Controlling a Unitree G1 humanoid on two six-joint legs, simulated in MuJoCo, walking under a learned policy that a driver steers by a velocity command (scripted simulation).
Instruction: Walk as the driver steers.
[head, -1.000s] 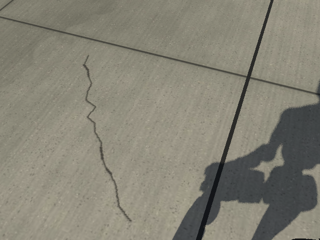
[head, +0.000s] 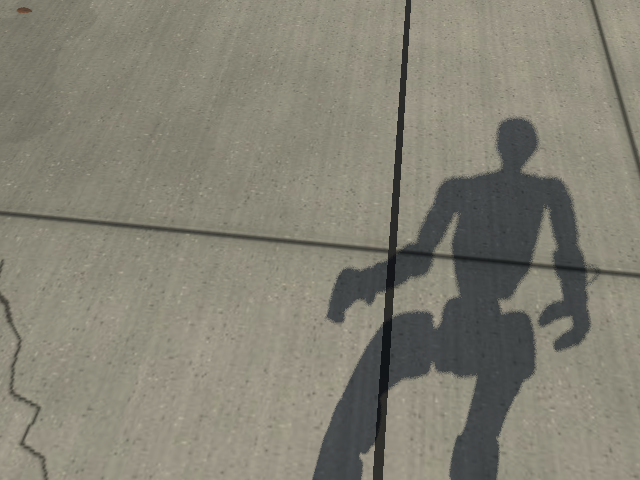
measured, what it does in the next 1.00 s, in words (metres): steps on the spot, turning left: left foot, then right foot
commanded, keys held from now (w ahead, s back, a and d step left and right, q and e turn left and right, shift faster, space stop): q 1.00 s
